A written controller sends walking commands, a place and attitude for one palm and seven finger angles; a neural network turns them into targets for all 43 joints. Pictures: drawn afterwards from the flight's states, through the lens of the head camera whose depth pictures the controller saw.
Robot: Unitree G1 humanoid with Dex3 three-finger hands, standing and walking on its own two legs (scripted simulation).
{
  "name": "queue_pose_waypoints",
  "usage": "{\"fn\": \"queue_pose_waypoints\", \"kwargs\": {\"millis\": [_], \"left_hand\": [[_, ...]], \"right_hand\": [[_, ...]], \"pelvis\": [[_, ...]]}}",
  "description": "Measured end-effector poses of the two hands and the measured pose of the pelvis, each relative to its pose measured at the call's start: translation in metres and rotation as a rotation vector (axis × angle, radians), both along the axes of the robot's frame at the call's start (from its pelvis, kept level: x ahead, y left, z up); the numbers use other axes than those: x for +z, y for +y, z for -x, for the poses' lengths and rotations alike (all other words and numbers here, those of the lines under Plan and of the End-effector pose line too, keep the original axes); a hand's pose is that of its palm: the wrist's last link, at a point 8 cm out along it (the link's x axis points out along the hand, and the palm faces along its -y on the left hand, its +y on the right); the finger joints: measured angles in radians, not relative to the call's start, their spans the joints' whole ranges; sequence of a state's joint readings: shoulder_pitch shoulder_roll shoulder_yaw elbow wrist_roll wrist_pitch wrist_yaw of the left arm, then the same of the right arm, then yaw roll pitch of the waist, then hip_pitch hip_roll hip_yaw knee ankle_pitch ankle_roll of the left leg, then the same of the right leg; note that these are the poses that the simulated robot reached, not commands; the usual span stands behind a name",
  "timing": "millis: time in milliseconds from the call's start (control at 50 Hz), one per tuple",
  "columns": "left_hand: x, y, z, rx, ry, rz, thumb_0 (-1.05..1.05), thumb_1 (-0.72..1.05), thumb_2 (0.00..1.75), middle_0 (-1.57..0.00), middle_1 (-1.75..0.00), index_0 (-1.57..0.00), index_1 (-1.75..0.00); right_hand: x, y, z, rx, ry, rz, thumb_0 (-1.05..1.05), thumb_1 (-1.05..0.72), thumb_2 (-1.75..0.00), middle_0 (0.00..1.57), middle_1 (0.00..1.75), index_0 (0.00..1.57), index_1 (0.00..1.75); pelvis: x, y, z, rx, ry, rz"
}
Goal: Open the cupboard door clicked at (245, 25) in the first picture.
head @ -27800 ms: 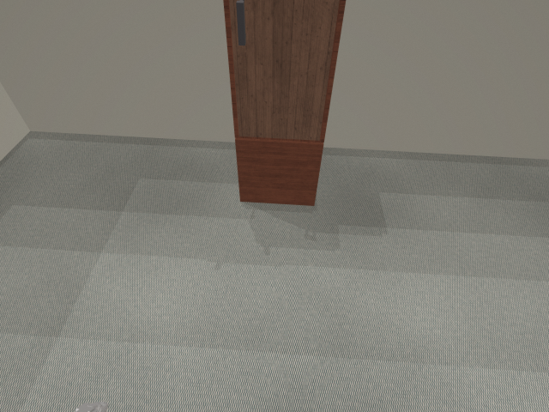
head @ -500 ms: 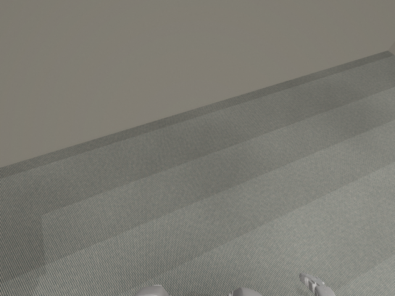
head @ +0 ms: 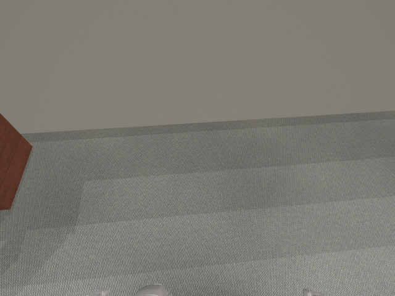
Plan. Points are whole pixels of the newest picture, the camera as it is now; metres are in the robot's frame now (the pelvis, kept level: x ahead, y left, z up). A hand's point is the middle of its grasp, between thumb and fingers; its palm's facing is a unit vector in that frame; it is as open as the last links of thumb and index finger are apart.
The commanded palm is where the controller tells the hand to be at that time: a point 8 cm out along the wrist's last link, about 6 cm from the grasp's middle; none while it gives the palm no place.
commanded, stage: turn to face it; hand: left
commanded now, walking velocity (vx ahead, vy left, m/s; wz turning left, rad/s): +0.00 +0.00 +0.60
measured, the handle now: out of the picture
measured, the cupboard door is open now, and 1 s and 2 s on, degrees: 53 53 53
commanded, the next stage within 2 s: take the last steps up to it in 1.64 s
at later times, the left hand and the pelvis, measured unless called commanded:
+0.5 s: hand out of the picture +0.08 +0.20 -0.15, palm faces +0.28 -0.91 -0.31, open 7.4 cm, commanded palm none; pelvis +0.02 -0.04 -0.01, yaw +17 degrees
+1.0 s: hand out of the picture -0.01 +0.19 -0.16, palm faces +0.58 -0.77 -0.28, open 7.4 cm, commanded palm none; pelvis +0.04 -0.04 +0.00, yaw +35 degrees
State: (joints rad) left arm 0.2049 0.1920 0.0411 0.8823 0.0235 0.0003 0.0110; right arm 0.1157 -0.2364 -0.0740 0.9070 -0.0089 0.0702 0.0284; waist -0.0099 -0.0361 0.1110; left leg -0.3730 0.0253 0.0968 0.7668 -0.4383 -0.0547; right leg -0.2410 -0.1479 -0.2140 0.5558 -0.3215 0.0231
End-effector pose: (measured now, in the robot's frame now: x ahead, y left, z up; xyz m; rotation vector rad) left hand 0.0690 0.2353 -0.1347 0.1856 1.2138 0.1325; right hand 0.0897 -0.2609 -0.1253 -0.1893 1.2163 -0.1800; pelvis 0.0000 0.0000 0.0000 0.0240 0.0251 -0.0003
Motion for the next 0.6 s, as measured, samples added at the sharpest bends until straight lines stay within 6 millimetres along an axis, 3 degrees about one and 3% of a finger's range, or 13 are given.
{"fn": "queue_pose_waypoints", "kwargs": {"millis": [100, 280, 420, 500, 600], "left_hand": [[-0.023, 0.021, 0.023, 0.094, 0.052, 0.018, 0.01, 0.90, 0.90, -0.21, -0.30, -0.20, -0.30], [0.003, 0.036, 0.014, 0.189, -0.006, -0.032, 0.01, 0.91, 0.90, -0.20, -0.30, -0.20, -0.30], [0.017, 0.019, 0.001, 0.227, -0.098, -0.101, 0.01, 0.91, 0.90, -0.20, -0.30, -0.20, -0.30], [0.021, 0.001, 0.016, 0.267, -0.088, -0.111, 0.00, 0.91, 0.90, -0.20, -0.30, -0.20, -0.30], [0.016, -0.018, 0.045, 0.338, -0.030, -0.063, 0.00, 0.91, 0.90, -0.20, -0.30, -0.20, -0.30]], "right_hand": [[0.001, 0.019, -0.035, 0.104, -0.065, 0.036, 0.01, -0.91, -0.90, 0.20, 0.30, 0.19, 0.30], [0.006, 0.022, -0.034, 0.177, 0.003, 0.033, 0.00, -0.91, -0.90, 0.21, 0.30, 0.20, 0.30], [-0.018, -0.006, -0.040, 0.204, 0.064, -0.007, 0.01, -0.91, -0.90, 0.21, 0.30, 0.20, 0.30], [-0.022, -0.017, -0.059, 0.241, 0.077, -0.006, 0.01, -0.91, -0.90, 0.21, 0.30, 0.20, 0.30], [-0.009, -0.008, -0.092, 0.314, 0.051, -0.007, 0.01, -0.91, -0.90, 0.20, 0.30, 0.19, 0.30]], "pelvis": [[-0.013, 0.010, -0.003, 0.064, 0.003, 0.021], [0.003, -0.001, -0.010, 0.157, 0.004, 0.045], [-0.007, -0.032, -0.020, 0.244, 0.013, 0.017], [-0.005, -0.039, -0.022, 0.302, -0.007, 0.016], [0.002, -0.042, -0.027, 0.368, -0.009, -0.008]]}}
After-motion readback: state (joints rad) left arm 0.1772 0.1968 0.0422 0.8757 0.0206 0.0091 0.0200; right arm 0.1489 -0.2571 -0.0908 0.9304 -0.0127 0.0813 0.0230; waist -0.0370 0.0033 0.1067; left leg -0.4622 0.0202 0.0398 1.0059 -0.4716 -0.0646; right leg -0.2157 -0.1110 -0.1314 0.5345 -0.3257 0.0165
